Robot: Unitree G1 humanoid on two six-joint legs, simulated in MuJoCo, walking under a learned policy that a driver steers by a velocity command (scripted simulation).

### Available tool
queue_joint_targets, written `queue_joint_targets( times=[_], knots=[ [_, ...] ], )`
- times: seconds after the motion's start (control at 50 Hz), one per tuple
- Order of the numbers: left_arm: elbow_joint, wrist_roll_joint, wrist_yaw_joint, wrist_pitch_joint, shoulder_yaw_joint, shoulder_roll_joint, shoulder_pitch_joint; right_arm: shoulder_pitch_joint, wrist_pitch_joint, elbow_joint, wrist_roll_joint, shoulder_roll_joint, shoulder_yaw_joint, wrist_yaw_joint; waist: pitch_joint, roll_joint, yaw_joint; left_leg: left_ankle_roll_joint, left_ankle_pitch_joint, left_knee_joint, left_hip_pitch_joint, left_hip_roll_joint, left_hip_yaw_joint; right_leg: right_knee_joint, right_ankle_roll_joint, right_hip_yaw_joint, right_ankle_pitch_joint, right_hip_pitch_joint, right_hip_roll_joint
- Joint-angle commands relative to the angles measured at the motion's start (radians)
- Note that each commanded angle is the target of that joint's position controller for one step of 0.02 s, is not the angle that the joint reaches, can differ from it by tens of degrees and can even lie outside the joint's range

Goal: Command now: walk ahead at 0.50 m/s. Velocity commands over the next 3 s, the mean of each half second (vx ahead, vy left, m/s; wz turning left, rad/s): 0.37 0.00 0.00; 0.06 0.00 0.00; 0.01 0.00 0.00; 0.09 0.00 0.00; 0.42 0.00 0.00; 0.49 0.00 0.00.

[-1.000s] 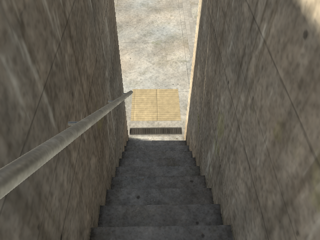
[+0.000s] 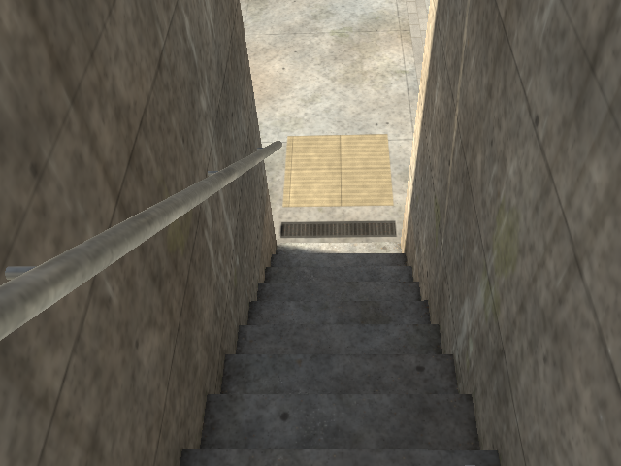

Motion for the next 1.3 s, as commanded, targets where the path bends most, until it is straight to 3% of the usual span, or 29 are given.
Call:
queue_joint_targets(
  times=[0.02, 0.06, 0.1, 0.12, 0.14, 0.16, 0.22, 0.24, 0.26, 0.28, 0.3, 0.32, 0.34, 0.36, 0.38, 0.42, 0.46, 0.5, 0.54, 0.58, 0.6, 0.62, 0.64, 0.7, 0.74, 0.8, 0.92, 1.1, 1.3],
  knots=[
    [0.028, 0.032, -0.029, -0.016, -0.007, 0.026, 0.095, -0.080, -0.048, -0.041, -0.011, -0.075, 0.014, -0.018, 0.032, 0.064, 0.056, 0.175, 0.160, -0.155, -0.212, 0.224, -0.267, -0.161, 0.021, 0.044, 0.257, 0.220, -0.041],
    [0.006, 0.037, -0.024, -0.009, 0.016, 0.082, 0.012, 0.127, -0.050, 0.028, 0.025, -0.084, 0.012, -0.044, 0.036, 0.078, -0.051, 0.196, 0.121, -0.011, 0.091, 0.281, -0.358, -0.305, 0.032, 0.047, 0.301, -0.020, -0.028],
    [-0.047, 0.013, -0.009, -0.011, 0.003, 0.021, -0.114, 0.343, -0.016, 0.116, 0.032, 0.024, 0.033, -0.062, 0.049, 0.080, -0.153, 0.209, 0.050, 0.130, 0.302, 0.318, -0.469, -0.473, 0.033, 0.031, 0.234, -0.186, -0.041],
    [-0.029, 0.024, -0.016, -0.015, -0.010, 0.022, -0.096, 0.238, -0.010, 0.050, 0.054, 0.060, 0.046, -0.074, 0.059, 0.076, -0.126, 0.202, -0.002, 0.207, 0.156, 0.255, -0.430, -0.653, 0.040, 0.011, 0.470, -0.024, -0.037],
    [-0.058, 0.026, -0.011, -0.010, -0.015, 0.032, -0.119, 0.115, 0.000, -0.007, 0.060, 0.023, 0.045, -0.068, 0.055, 0.007, -0.101, 0.186, -0.137, 0.211, -0.134, 0.193, -0.316, -0.834, 0.047, -0.090, 0.489, 0.345, 0.018],
    [-0.066, 0.006, -0.012, 0.004, -0.014, 0.033, -0.128, 0.080, 0.021, -0.020, 0.030, -0.073, 0.019, -0.040, 0.079, 0.035, -0.094, 0.187, -0.316, 0.163, -0.370, 0.184, -0.274, -0.754, 0.074, -0.187, 0.362, 0.610, 0.098],
    [-0.044, -0.031, 0.007, 0.004, 0.008, 0.111, -0.021, -0.029, 0.061, -0.088, 0.024, -0.176, -0.015, 0.002, 0.149, -0.008, -0.049, 0.139, -0.315, 0.292, -0.276, 0.264, -0.389, -0.996, 0.061, -0.137, 0.206, 0.705, 0.077],
    [-0.022, -0.051, 0.015, -0.011, 0.022, 0.143, 0.109, -0.105, 0.073, -0.098, 0.011, -0.208, -0.019, 0.016, 0.075, -0.043, 0.021, 0.092, -0.234, 0.505, -0.158, 0.264, -0.412, -1.215, 0.022, -0.081, 0.294, 0.836, 0.038],
    [0.002, -0.037, 0.026, -0.035, 0.066, 0.242, 0.276, 0.000, 0.073, -0.050, -0.026, -0.207, -0.020, 0.064, -0.040, -0.063, 0.071, 0.034, -0.029, 0.824, -0.127, 0.192, -0.349, -1.257, -0.035, -0.108, 0.297, 1.087, 0.048],
    [0.015, 0.001, 0.036, -0.044, 0.102, 0.335, 0.368, 0.262, 0.056, 0.047, 0.003, -0.080, -0.018, 0.109, -0.212, -0.262, 0.031, -0.061, -0.293, 1.346, -0.390, 0.075, -0.213, -0.902, -0.138, -0.036, 0.691, 1.419, -0.049],
    [-0.005, 0.010, -0.022, -0.044, 0.112, 0.389, 0.339, 0.288, 0.032, -0.022, 0.060, -0.074, -0.037, 0.108, -0.291, -0.310, -0.049, -0.113, -0.370, 1.653, -0.697, 0.051, -0.098, -0.728, -0.195, 0.078, 1.025, 1.562, -0.188],
    [0.008, -0.008, -0.048, -0.048, 0.102, 0.337, 0.350, 0.043, 0.033, -0.135, 0.067, -0.092, -0.028, 0.102, -0.267, -0.198, 0.032, -0.125, -0.345, 1.537, -0.872, 0.058, -0.070, -0.897, -0.278, 0.273, 0.715, 1.521, -0.260],
    [-0.019, -0.029, -0.043, -0.063, 0.075, 0.244, 0.259, -0.094, 0.029, -0.223, 0.075, -0.022, 0.015, 0.060, -0.163, -0.061, 0.029, -0.139, -0.240, 1.338, -0.940, 0.129, -0.162, -0.979, -0.276, 0.326, 0.249, 1.368, -0.280],
    [-0.010, -0.038, -0.045, -0.064, 0.026, 0.110, 0.199, -0.165, 0.037, -0.223, 0.108, 0.033, 0.045, 0.035, -0.063, 0.034, -0.012, -0.145, -0.127, 1.238, -0.838, 0.192, -0.202, -1.047, -0.180, 0.266, 0.060, 1.128, -0.228],
    [-0.009, -0.054, -0.063, -0.060, 0.003, 0.091, 0.144, -0.055, 0.025, -0.215, 0.120, 0.048, 0.055, 0.025, -0.040, -0.015, -0.114, -0.179, -0.112, 1.128, -0.667, 0.245, -0.271, -1.045, -0.212, 0.320, 0.267, 0.896, -0.324],
    [0.017, -0.044, -0.022, -0.080, -0.017, 0.011, 0.143, -0.009, 0.035, -0.177, 0.071, 0.042, 0.052, 0.024, 0.037, 0.006, -0.128, -0.172, 0.150, 0.716, -0.576, 0.259, -0.231, -0.979, -0.180, 0.146, 0.252, 0.683, -0.160],
    [-0.019, -0.044, 0.004, -0.088, 0.006, 0.111, 0.075, 0.024, 0.060, -0.068, 0.017, -0.052, -0.001, 0.058, 0.034, 0.044, -0.095, -0.162, 0.544, 0.468, -0.290, 0.217, -0.128, -0.945, -0.158, -0.001, 0.032, 0.434, -0.027],
    [-0.012, -0.027, -0.004, -0.084, 0.019, 0.188, 0.012, 0.055, 0.063, -0.055, 0.023, -0.038, -0.005, 0.088, -0.018, -0.053, -0.150, -0.149, 0.600, 0.607, -0.048, 0.151, -0.102, -0.901, -0.115, 0.037, 0.135, 0.303, -0.032],
    [-0.037, -0.031, -0.028, -0.088, 0.005, 0.177, -0.092, 0.061, 0.045, -0.065, 0.049, -0.082, -0.033, 0.074, -0.049, -0.019, -0.181, -0.196, 0.434, 0.528, -0.006, 0.168, -0.147, -0.889, -0.086, 0.091, 0.259, 0.404, -0.098],
    [-0.037, -0.077, -0.041, -0.072, -0.021, 0.127, -0.165, 0.022, 0.038, -0.085, 0.078, -0.070, -0.032, 0.054, -0.054, -0.023, -0.181, -0.236, 0.305, 0.347, 0.043, 0.194, -0.179, -0.835, -0.048, 0.140, 0.260, 0.530, -0.115],
    [-0.035, -0.107, -0.050, -0.062, -0.023, 0.082, -0.121, -0.043, 0.035, -0.095, 0.103, -0.082, -0.023, 0.048, -0.086, 0.096, -0.130, -0.232, 0.292, 0.157, 0.104, 0.189, -0.170, -0.807, 0.016, 0.098, 0.162, 0.604, -0.052],
    [-0.017, -0.146, -0.052, -0.043, 0.002, 0.094, 0.057, -0.202, 0.040, -0.119, 0.149, -0.138, -0.023, 0.049, -0.036, 0.185, -0.002, -0.201, 0.390, -0.033, 0.040, 0.192, -0.225, -0.883, 0.093, 0.069, -0.089, 0.719, 0.011],
    [-0.013, -0.161, -0.048, -0.029, 0.011, 0.141, 0.074, -0.212, 0.046, -0.102, 0.139, -0.126, -0.026, 0.052, -0.052, 0.102, 0.005, -0.195, 0.349, -0.079, 0.126, 0.173, -0.192, -0.876, 0.080, 0.078, -0.236, 0.733, 0.022],
    [-0.072, -0.104, -0.034, -0.039, 0.034, 0.141, -0.050, -0.331, 0.041, -0.115, 0.112, -0.139, -0.044, 0.066, 0.078, 0.074, 0.015, -0.108, 0.130, -0.147, 0.065, 0.140, -0.185, -0.941, 0.061, -0.097, -0.449, 0.755, 0.114],
    [-0.092, -0.089, -0.026, -0.042, 0.050, 0.147, -0.117, -0.329, 0.036, -0.106, 0.123, -0.172, -0.059, 0.060, 0.031, 0.056, 0.001, -0.084, 0.304, -0.122, 0.069, 0.140, -0.157, -0.903, 0.011, -0.098, -0.194, 0.836, 0.116],
    [-0.081, -0.089, -0.039, -0.026, 0.045, 0.137, -0.079, -0.274, 0.042, -0.079, 0.106, -0.128, -0.051, 0.052, -0.025, 0.051, -0.015, -0.089, 0.414, -0.108, 0.161, 0.120, -0.138, -0.910, -0.008, -0.108, -0.011, 0.879, 0.113],
    [-0.076, -0.087, -0.045, -0.016, 0.039, 0.168, -0.121, -0.342, 0.049, -0.102, 0.105, -0.190, -0.073, 0.052, 0.000, 0.008, -0.029, -0.097, 0.399, -0.102, 0.184, 0.087, -0.108, -0.937, 0.026, -0.111, -0.002, 0.868, 0.105],
    [-0.033, -0.097, 0.019, -0.037, 0.032, 0.194, -0.165, -0.409, 0.064, -0.149, 0.083, -0.220, -0.073, 0.095, -0.005, 0.026, -0.016, -0.056, 0.506, -0.128, 0.258, 0.096, -0.124, -0.870, 0.099, -0.160, -0.251, 0.775, 0.113],
    [0.002, -0.090, 0.018, -0.031, 0.023, 0.187, -0.160, -0.363, 0.064, -0.153, 0.084, -0.225, -0.059, 0.097, 0.017, 0.025, -0.007, -0.045, 0.335, -0.173, 0.229, 0.089, -0.137, -0.872, 0.094, -0.156, -0.376, 0.778, 0.105]
  ],
)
